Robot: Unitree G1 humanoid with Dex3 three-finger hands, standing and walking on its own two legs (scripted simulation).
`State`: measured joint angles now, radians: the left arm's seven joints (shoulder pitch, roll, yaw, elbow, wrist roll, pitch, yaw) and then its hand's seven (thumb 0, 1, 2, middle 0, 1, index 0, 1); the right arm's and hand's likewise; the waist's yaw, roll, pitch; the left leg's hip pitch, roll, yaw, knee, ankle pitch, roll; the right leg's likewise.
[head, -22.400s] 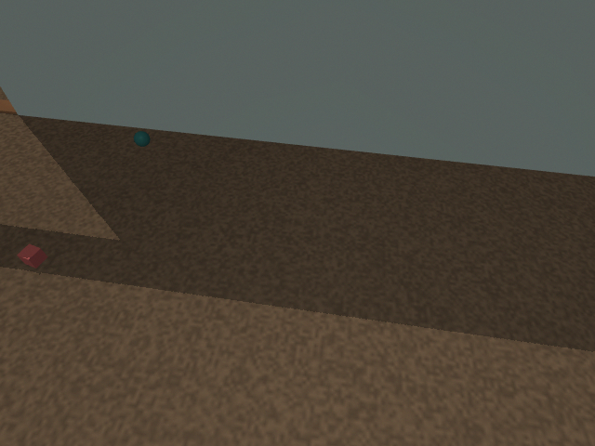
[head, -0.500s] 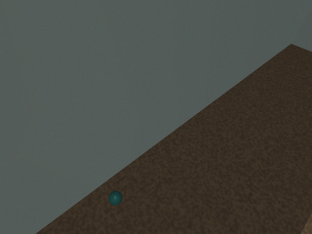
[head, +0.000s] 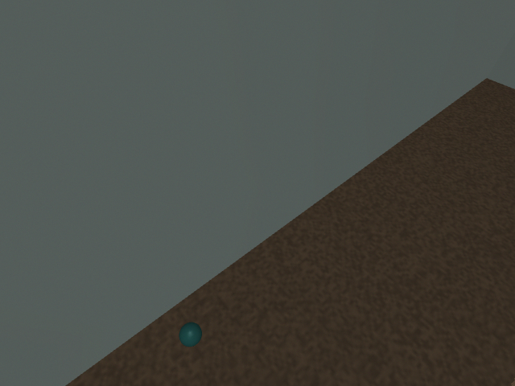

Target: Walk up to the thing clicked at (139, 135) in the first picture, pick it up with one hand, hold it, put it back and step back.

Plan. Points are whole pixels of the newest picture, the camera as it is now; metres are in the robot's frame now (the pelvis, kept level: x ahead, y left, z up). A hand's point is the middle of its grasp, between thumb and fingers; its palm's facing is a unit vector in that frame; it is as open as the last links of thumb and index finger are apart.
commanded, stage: walk up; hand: left
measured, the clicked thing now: (190, 334) +0.44 +0.22 -0.74
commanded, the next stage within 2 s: stand in 0.94 s
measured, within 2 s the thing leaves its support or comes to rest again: neither
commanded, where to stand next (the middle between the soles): +0.06 +0.00 m, yaw -1 degrees
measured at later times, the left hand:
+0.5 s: hand out of the picture +0.08 +0.26 -0.16, palm faces +0.02 -0.94 -0.35, open 7.4 cm
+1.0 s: hand out of the picture +0.05 +0.26 -0.16, palm faces +0.02 -0.94 -0.35, open 7.4 cm
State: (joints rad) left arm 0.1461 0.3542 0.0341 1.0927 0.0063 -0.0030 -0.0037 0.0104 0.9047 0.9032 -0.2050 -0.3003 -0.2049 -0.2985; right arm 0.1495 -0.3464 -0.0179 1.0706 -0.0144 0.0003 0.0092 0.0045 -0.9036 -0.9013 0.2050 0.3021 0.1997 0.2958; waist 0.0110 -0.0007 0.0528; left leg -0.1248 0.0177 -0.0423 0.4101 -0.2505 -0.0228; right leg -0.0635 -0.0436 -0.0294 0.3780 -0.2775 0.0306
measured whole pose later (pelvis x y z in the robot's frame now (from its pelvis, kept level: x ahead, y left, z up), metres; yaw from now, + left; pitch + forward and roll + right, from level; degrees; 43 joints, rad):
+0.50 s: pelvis +0.00 +0.00 +0.00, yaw +0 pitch -3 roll +0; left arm 0.12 0.36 0.03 1.07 0.01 0.00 0.00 0.01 0.90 0.90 -0.21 -0.30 -0.21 -0.30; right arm 0.12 -0.35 -0.02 1.05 -0.01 0.01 0.01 0.00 -0.90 -0.90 0.20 0.30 0.20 0.30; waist 0.01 0.00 0.08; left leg -0.12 0.02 -0.05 0.45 -0.27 -0.02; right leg -0.06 -0.04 -0.03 0.42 -0.30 0.03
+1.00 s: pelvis -0.01 +0.00 +0.00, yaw +0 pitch -4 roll +0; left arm 0.14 0.36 0.03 1.08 0.01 0.00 0.00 0.01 0.90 0.90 -0.21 -0.30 -0.20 -0.30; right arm 0.13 -0.35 -0.01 1.06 -0.01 0.01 0.01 0.00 -0.90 -0.90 0.20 0.30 0.20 0.30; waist 0.01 0.00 0.07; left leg -0.13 0.02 -0.05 0.43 -0.24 -0.02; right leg -0.06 -0.04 -0.03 0.39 -0.27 0.03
